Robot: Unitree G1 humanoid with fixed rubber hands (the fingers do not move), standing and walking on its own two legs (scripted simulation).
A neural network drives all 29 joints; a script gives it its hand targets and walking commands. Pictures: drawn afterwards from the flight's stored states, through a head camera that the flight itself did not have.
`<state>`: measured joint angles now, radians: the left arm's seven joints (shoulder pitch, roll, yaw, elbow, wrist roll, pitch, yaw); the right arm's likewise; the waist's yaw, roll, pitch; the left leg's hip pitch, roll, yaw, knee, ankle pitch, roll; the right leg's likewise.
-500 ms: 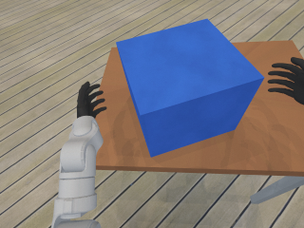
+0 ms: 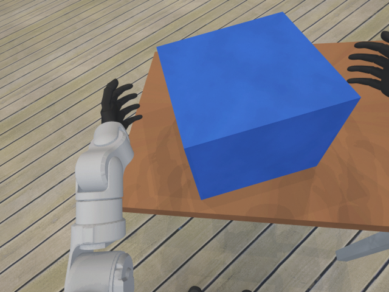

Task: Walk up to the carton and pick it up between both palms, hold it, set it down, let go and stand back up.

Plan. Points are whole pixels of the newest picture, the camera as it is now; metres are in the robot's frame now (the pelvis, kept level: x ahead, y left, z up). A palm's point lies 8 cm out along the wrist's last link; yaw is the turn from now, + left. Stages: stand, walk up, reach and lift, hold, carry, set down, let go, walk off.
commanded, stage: reach and lift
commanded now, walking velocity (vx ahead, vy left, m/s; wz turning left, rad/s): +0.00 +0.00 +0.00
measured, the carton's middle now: (240, 109) +0.50 +0.02 +0.04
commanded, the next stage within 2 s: none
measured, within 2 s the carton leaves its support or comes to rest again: neither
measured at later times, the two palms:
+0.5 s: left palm (118, 101) +0.40 +0.23 +0.16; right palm (380, 50) +0.53 -0.21 +0.17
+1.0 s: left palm (130, 119) +0.40 +0.24 +0.10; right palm (357, 66) +0.55 -0.19 +0.13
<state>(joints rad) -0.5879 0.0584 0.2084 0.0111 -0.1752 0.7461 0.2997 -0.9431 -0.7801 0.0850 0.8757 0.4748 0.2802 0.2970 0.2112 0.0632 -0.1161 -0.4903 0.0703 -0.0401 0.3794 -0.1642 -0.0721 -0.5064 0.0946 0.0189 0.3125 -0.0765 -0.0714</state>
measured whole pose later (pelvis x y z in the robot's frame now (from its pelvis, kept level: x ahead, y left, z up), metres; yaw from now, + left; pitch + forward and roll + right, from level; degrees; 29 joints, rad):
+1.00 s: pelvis +0.00 +0.00 -0.01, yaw +1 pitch +26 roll +0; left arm -0.83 0.01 0.26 0.51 -0.12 0.49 0.28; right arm -1.19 -0.69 0.03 1.14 0.31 0.21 0.27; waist 0.28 0.06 -0.23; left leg -0.70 0.06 -0.05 0.38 -0.13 -0.07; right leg -0.71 0.08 0.01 0.33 -0.06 -0.06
